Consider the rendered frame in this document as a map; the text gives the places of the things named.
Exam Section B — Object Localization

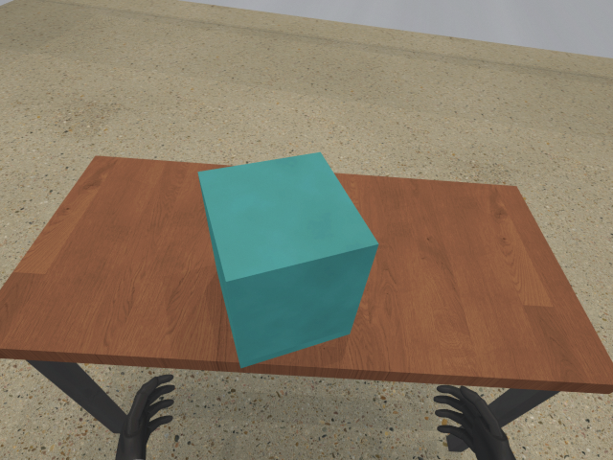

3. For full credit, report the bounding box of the carton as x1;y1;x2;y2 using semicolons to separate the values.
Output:
198;152;378;368

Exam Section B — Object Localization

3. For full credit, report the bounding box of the table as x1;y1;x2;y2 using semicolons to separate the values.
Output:
0;155;613;452

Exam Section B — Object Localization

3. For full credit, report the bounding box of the right robot hand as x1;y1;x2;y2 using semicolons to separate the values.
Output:
433;385;516;460

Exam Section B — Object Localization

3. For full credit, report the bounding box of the left robot hand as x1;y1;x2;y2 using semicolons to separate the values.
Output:
115;375;175;460

